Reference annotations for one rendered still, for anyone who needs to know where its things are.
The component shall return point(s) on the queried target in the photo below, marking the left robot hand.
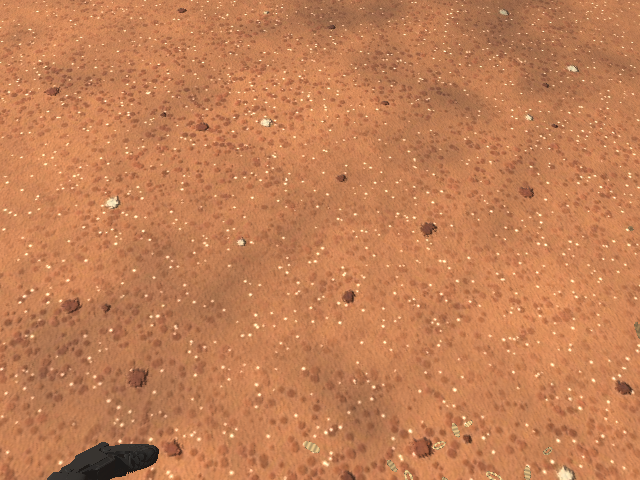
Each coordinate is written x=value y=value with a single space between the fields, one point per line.
x=104 y=462

